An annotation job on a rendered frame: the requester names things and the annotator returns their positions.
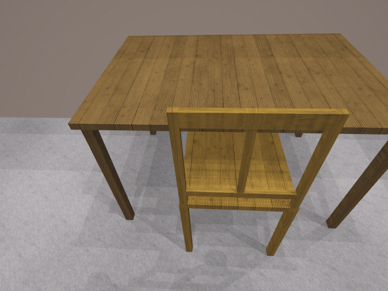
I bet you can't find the table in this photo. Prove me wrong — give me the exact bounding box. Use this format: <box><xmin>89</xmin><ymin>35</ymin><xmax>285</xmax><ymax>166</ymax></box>
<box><xmin>68</xmin><ymin>33</ymin><xmax>388</xmax><ymax>229</ymax></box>

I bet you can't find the chair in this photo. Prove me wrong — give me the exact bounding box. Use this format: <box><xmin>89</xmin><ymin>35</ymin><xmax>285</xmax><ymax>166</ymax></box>
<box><xmin>166</xmin><ymin>107</ymin><xmax>350</xmax><ymax>256</ymax></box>

